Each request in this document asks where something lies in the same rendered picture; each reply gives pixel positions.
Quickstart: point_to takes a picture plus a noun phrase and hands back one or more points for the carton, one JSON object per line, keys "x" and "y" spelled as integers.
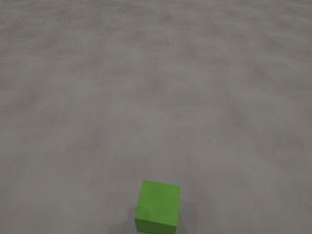
{"x": 157, "y": 208}

